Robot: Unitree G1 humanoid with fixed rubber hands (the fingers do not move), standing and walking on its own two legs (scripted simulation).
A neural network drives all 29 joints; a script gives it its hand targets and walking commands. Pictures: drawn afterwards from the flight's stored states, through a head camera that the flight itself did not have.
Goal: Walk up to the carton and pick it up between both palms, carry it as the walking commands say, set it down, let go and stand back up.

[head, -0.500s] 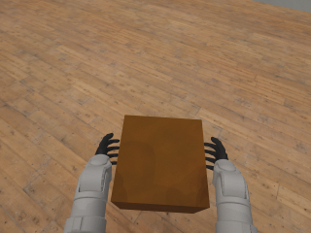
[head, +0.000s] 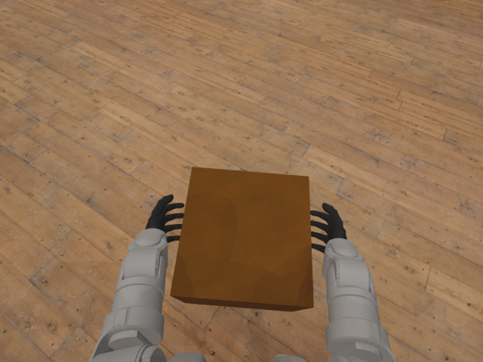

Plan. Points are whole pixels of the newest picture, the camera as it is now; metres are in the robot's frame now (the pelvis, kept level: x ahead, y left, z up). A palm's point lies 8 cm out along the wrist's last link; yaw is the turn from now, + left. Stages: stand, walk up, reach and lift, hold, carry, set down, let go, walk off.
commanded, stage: set down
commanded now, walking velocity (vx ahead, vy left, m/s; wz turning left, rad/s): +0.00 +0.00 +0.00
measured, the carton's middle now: (244, 242) +0.34 +0.01 -0.09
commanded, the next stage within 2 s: none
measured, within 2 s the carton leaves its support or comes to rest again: neither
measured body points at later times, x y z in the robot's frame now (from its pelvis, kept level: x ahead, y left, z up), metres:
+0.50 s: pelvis -0.02 +0.01 -0.05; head +0.11 +0.01 +0.38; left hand +0.34 +0.17 -0.11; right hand +0.34 -0.15 -0.11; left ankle +0.02 +0.12 -0.73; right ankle +0.04 -0.12 -0.73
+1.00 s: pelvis -0.05 +0.01 -0.13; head +0.16 +0.00 +0.27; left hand +0.38 +0.17 -0.20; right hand +0.37 -0.15 -0.21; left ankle +0.02 +0.12 -0.73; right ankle +0.04 -0.12 -0.73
